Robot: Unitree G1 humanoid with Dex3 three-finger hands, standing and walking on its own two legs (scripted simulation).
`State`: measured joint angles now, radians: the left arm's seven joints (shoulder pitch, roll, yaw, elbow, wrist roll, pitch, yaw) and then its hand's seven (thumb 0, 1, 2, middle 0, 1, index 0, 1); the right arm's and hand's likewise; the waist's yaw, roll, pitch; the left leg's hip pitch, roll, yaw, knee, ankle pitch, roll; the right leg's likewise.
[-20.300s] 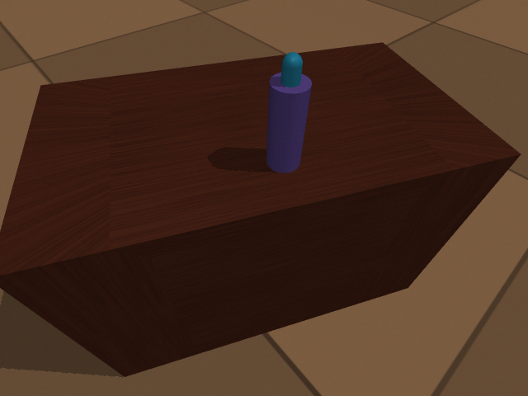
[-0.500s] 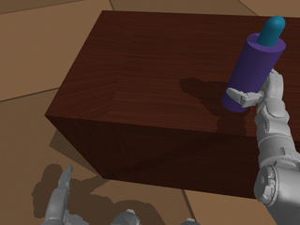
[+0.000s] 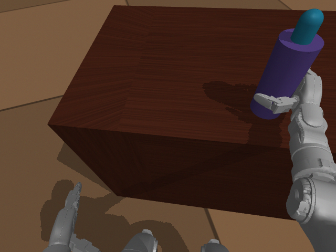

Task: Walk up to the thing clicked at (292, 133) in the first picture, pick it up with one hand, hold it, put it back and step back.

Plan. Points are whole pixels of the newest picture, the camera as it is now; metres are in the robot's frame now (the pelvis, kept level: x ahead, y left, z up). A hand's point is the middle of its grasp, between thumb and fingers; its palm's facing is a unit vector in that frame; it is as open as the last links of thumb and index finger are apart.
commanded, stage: open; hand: right
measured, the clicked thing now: (284, 70) +0.49 -0.19 +0.15
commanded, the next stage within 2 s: withdraw in 0.26 s
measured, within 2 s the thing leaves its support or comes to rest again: neither
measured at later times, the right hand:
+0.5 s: hand (285, 81) +0.49 -0.21 +0.12, palm faces +0.19 +0.98 -0.01, open 14.7 cm
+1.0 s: hand out of the picture +0.49 -0.31 +0.21, palm faces +0.34 +0.91 -0.24, open 17.1 cm
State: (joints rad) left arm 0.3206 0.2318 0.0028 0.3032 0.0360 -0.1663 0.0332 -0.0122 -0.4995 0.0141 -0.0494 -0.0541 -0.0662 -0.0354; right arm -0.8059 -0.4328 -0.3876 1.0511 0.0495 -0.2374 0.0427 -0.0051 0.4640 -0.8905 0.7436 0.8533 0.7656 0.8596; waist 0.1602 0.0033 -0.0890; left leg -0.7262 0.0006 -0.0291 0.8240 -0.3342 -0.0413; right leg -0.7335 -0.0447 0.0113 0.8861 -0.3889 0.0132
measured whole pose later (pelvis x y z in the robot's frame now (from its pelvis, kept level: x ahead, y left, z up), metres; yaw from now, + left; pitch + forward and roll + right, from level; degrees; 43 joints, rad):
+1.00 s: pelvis +0.03 +0.01 +0.02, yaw -1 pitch +10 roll +0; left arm 0.34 0.26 0.00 0.32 -0.03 -0.10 0.03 -0.01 -0.53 0.04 -0.06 -0.06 -0.06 -0.07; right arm -0.90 -0.71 -0.38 1.10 -0.02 -0.06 0.13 -0.01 0.47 -0.05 0.09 0.06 0.09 0.07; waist 0.09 -0.02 -0.09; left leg -0.54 0.02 -0.03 0.67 -0.31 -0.04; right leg -0.53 -0.03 0.00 0.70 -0.34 0.02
